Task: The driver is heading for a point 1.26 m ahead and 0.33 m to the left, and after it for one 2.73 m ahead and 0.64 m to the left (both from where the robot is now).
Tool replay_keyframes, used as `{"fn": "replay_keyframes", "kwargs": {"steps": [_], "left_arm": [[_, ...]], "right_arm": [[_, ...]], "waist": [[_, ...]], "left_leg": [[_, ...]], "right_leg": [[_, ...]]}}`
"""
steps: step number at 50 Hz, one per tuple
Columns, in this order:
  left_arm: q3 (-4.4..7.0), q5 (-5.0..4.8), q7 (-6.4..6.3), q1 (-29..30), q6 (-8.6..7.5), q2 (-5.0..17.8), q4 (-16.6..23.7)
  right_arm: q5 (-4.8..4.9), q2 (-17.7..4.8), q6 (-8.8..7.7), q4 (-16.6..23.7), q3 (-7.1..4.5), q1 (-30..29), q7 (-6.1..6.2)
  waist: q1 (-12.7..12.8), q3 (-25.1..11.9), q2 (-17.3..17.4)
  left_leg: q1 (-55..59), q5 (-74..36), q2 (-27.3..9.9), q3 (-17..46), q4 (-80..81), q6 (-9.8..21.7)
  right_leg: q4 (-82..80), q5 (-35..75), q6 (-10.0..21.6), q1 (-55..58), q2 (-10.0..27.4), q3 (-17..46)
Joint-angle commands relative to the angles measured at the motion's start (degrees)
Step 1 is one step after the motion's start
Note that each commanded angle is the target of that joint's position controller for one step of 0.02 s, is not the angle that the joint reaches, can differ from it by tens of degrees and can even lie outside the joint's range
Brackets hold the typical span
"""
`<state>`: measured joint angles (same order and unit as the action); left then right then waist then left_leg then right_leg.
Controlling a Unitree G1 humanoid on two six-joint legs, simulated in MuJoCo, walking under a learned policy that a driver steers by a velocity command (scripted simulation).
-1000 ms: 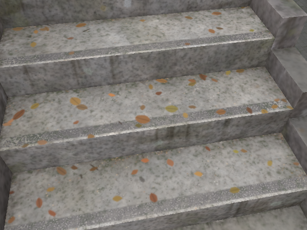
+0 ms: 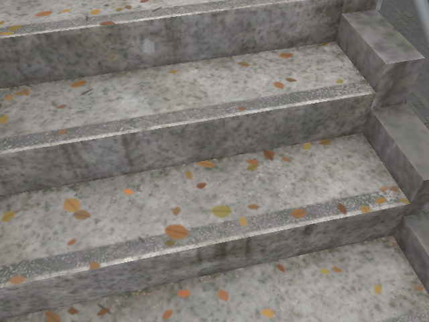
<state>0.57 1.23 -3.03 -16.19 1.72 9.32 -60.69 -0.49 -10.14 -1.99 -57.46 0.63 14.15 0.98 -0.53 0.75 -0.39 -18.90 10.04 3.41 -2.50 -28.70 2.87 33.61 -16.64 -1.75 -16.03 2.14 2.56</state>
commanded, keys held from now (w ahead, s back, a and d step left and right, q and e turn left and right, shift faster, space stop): no key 0.42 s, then w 0.58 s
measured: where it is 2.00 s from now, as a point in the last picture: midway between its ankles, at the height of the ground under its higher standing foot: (224, 199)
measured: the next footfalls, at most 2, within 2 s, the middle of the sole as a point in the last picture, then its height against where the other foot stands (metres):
left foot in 0.74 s outside the picture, level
right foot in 1.16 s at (266, 321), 0.16 m higher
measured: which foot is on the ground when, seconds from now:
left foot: down 0.00-0.50, up 0.52-0.72, down 0.74-1.00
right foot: down 0.00-0.72, up 0.74-1.00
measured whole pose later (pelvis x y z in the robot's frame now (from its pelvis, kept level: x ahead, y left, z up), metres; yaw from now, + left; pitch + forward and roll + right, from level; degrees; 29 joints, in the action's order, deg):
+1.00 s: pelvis +0.20 +0.00 +0.01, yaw +0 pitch +2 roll -1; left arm -2.7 -1.7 0.9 -8.7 -4.1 6.4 -45.9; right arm -1.5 -5.4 -1.0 -68.1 1.9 33.7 -0.2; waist -2.5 -1.2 -1.7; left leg -4.5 19.3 1.6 -2.0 -21.4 3.4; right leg 125.3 -17.3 3.5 -73.9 2.3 1.8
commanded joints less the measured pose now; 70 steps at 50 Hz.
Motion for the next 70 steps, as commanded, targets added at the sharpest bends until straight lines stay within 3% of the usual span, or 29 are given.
{"fn": "replay_keyframes", "kwargs": {"steps": [1, 7, 21, 25, 28, 32, 34, 36, 37, 38, 39, 40, 43, 46, 50, 52, 54, 55, 56, 57, 58, 59, 60, 61, 62, 63, 65, 67, 70], "left_arm": [[0.78, -0.24, 0.24, -7.7, -1.31, 4.3, -2.1], [0.14, -0.91, 1.37, -6.8, -4.46, 2.3, -2.5], [-0.35, -1.18, 2.32, -9.9, -4.62, 2.7, -2.3], [1.14, -1.81, 1.58, -10.2, -4.12, 6.1, -1.2], [2.88, -2.46, 0.71, -13.0, -4.90, 9.2, -0.3], [3.13, -1.83, 0.43, -10.7, -5.18, 7.9, 1.7], [3.36, -2.13, 0.39, -4.1, -4.75, 10.0, 4.6], [3.62, -3.15, 0.62, -0.3, -4.86, 10.9, 6.6], [2.44, -1.99, 1.24, 3.6, -5.83, 7.3, 9.0], [1.50, -3.03, 1.64, -4.3, -7.11, 1.7, 7.8], [1.65, -4.26, 2.05, -6.6, -7.37, 2.9, 6.9], [1.79, -4.96, 2.66, -1.5, -7.67, 3.7, 8.3], [-0.26, -3.35, 3.67, 1.8, -7.32, -1.0, 10.2], [-3.26, -4.19, 4.18, 3.8, -6.05, -5.6, 14.0], [-5.59, -1.95, 4.34, 16.3, -6.97, -4.2, 24.0], [-6.97, -1.60, 4.26, 26.3, -7.54, -3.3, 30.7], [-8.01, -1.63, 3.67, 31.4, -7.71, -2.1, 33.3], [-7.43, -2.38, 3.27, 27.7, -8.48, -1.7, 33.6], [-4.99, -2.21, 3.52, 21.1, -8.47, 3.4, 31.8], [-3.19, -2.22, 4.45, 12.3, -7.98, 6.5, 29.6], [-1.67, -1.69, 5.37, 3.5, -7.56, 10.0, 26.2], [0.49, 0.47, 5.79, -8.2, -6.92, 14.8, 18.5], [2.04, 1.78, 3.90, -19.4, -4.61, 18.6, 11.4], [0.99, 2.00, 2.29, -18.2, -4.50, 12.9, 8.3], [-0.77, 0.66, 3.03, -12.4, -4.98, 5.9, 4.7], [-1.98, 0.11, 4.01, -9.6, -5.64, 1.5, 1.4], [-4.24, 1.36, 5.61, -3.7, -6.22, -7.9, -1.7], [-3.82, 1.91, 6.18, 1.2, -5.74, -5.8, -0.8], [-4.37, 2.75, 6.66, 0.4, -6.83, -1.5, -1.3]], "right_arm": [[0.05, -6.3, -0.27, 2.8, -1.39, -0.3, 0.95], [0.14, -3.6, 1.05, 0.0, -1.44, 4.9, 2.26], [0.46, -3.9, 3.26, -1.6, -2.26, 5.5, 2.77], [0.83, -4.2, 3.66, -2.3, -2.73, 5.8, 3.27], [1.19, -2.9, 0.30, -0.1, -2.21, 0.8, 2.12], [2.31, -3.5, -2.71, 0.9, -2.44, -0.8, 0.27], [1.26, -3.0, -3.36, -1.5, -3.23, 6.6, -0.13], [0.20, -7.3, -3.15, -4.9, -5.56, 19.6, 0.08], [-0.45, -11.5, -1.87, -7.2, -6.52, 29.8, 1.04], [-0.92, -13.1, -2.21, -6.9, -5.72, 28.3, 0.94], [0.19, -11.8, -2.90, -6.2, -5.34, 22.6, 0.99], [0.66, -8.0, -2.77, -5.5, -4.20, 16.9, 0.74], [-0.82, -1.3, -1.26, -7.2, -1.08, 15.9, -1.65], [-0.99, -1.3, 0.08, -8.7, 0.11, 18.8, -1.76], [-1.16, -1.4, 0.87, -7.0, 1.26, 17.8, -0.27], [1.20, -1.1, 0.56, -8.1, 1.80, 23.3, 1.59], [2.77, -4.9, -0.83, -7.8, 1.16, 24.2, 2.75], [2.50, -7.8, -1.80, -8.8, 0.92, 26.6, 2.34], [1.01, -11.5, -1.99, -8.4, 0.30, 26.2, 2.13], [0.09, -15.1, -0.79, -8.2, -0.92, 23.9, 2.16], [-0.39, -15.5, -0.26, -6.6, -1.72, 18.8, 2.63], [-0.81, -9.5, -1.79, -4.2, -1.24, 20.8, 1.56], [-1.66, -3.4, -4.26, -3.5, -0.77, 15.9, -1.26], [-0.67, -1.5, -6.41, -1.6, -1.37, 11.8, -4.49], [1.33, 0.7, -6.74, 4.8, -0.82, 0.8, -5.62], [1.38, 3.7, -6.28, 10.6, 0.67, -7.0, -5.15], [0.83, 7.1, -4.35, 12.5, 2.89, -1.8, -4.50], [2.40, 7.6, -3.08, 11.2, 4.21, 4.8, -3.99], [1.55, 6.4, -0.99, 13.6, 5.37, -0.9, -1.94]], "waist": [[1.2, 6.3, -2.9], [-0.4, 3.8, -2.7], [0.4, 1.6, -0.3], [0.8, 4.4, -4.2], [3.3, 10.2, -9.6], [1.6, 9.4, -5.4], [-4.1, 4.6, -6.3], [-10.3, -1.3, -1.8], [-13.6, -6.2, 12.3], [-7.7, -7.9, 15.7], [-4.6, -0.9, 9.4], [-3.2, 7.6, 6.2], [-0.1, 8.6, 1.5], [0.6, 8.8, 3.7], [0.2, 9.2, 2.9], [-2.4, 6.0, 4.4], [-2.4, 0.0, 2.4], [1.2, -7.8, 12.0], [5.2, -11.9, 16.9], [10.9, -15.8, 24.0], [15.3, -19.2, 23.8], [14.1, -27.6, 5.6], [15.7, -30.9, -17.5], [13.6, -26.3, -13.0], [9.0, -10.0, -7.9], [5.5, -0.8, -2.6], [-2.7, 1.8, 4.5], [-7.1, 3.0, 3.2], [-7.0, 3.2, -2.0]], "left_leg": [[0.0, 17.0, -5.7, 7.2, 10.5, -1.0], [8.7, 3.5, -4.5, 4.6, 6.0, -0.1], [11.2, -7.3, -5.0, 5.2, 4.1, -0.7], [5.1, 16.1, -0.2, 0.3, -2.2, -0.3], [-9.6, 15.8, -2.6, 0.3, -18.2, 0.2], [-13.5, 21.1, -5.8, 0.5, -19.2, 0.8], [5.3, 9.2, -1.3, -4.2, -4.9, 1.3], [19.9, -3.8, -0.4, -0.7, 7.7, 3.6], [32.1, -13.2, -14.1, 17.9, 14.2, 7.0], [31.8, -10.6, -25.8, 40.2, 18.4, 16.4], [25.7, 16.5, -28.4, 42.9, 21.3, 19.7], [22.8, 26.6, -25.8, 35.9, 22.6, 17.0], [15.8, 12.5, -18.2, 20.7, 17.4, 10.1], [8.2, 5.1, -17.8, 15.3, 16.6, 9.5], [1.9, 0.8, -13.6, 9.1, 19.2, 5.9], [-0.2, -3.1, -12.8, 9.0, 24.5, 5.7], [-6.9, -29.4, -12.2, 5.6, 33.5, 6.0], [1.0, -69.1, -14.6, 5.1, 26.4, 7.9], [15.2, -97.1, -15.8, 3.7, 16.8, 7.8], [29.1, -106.8, -18.1, 5.0, 7.0, 8.1], [31.0, -107.1, -18.9, 5.1, -4.6, 8.0], [8.9, -89.5, -12.4, 5.8, -23.6, 7.5], [-10.1, -6.7, 3.2, 13.2, -48.7, 6.1], [-21.8, 1.1, 5.1, 26.2, -77.0, 6.9], [-35.0, 1.3, 2.8, 21.8, -87.0, 8.7], [-40.9, 0.7, 1.3, 17.0, -94.1, 10.0], [-43.5, -4.2, -0.3, 17.4, -103.7, 12.2], [-47.5, -5.5, -1.6, 17.2, -95.3, 10.9], [-48.1, -11.1, -1.7, 8.9, -94.9, 5.9]], "right_leg": [[-12.2, -11.5, 3.0, -5.2, 0.6, 0.3], [-14.6, -3.9, 2.6, -5.9, 0.8, 1.1], [-13.1, 14.8, 3.8, -0.2, 0.0, -0.1], [-17.9, -17.0, 8.8, -1.5, 1.2, 4.3], [-25.3, -27.6, 17.2, 1.8, 14.3, 21.7], [-22.5, -1.7, 16.6, 8.2, 14.5, 16.3], [-14.0, 25.2, 13.8, 1.8, 8.2, 6.6], [7.1, 44.9, 9.7, -2.3, 3.0, 1.0], [29.9, 19.2, 4.7, -16.0, -2.8, -3.3], [46.4, -10.7, 3.6, -25.0, -8.0, 2.1], [56.3, -10.3, 4.4, -33.5, -4.1, 5.3], [64.1, -7.1, 5.1, -42.9, -1.5, 3.9], [83.3, -1.9, 6.9, -54.3, 1.1, 0.0], [102.1, -5.0, 6.5, -63.4, 0.1, 0.9], [87.7, 2.5, 3.9, -65.5, 1.7, -3.7], [69.4, 9.0, 2.4, -58.1, 4.3, -10.5], [44.2, 5.0, 4.1, -25.6, 1.5, -19.7], [43.8, 0.3, 5.1, -14.1, -4.1, -21.4], [39.0, -7.4, 7.0, -14.4, -6.9, -20.0], [28.9, -10.8, 9.0, -15.2, -7.5, -15.6], [21.4, -11.1, 12.4, -8.6, -5.4, -6.1], [12.0, -14.9, 20.4, 13.8, 7.1, 21.4], [-16.6, -17.1, 27.2, 27.6, 18.3, 56.4], [-20.7, -25.2, 23.0, 23.6, 20.5, 63.4], [-18.3, -28.1, 18.5, 12.3, 18.3, 49.8], [-15.5, -22.5, 15.8, 1.4, 17.3, 36.7], [-11.1, -1.7, 9.1, -8.4, 10.2, 14.7], [-12.0, 5.2, 6.5, -10.6, 7.8, 0.8], [-17.6, 4.7, 8.3, -20.1, 6.1, -5.8]]}}
Over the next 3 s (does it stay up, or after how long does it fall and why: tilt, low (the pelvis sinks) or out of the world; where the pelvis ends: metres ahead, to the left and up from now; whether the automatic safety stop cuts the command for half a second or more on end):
stays up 1.22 0.27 0.63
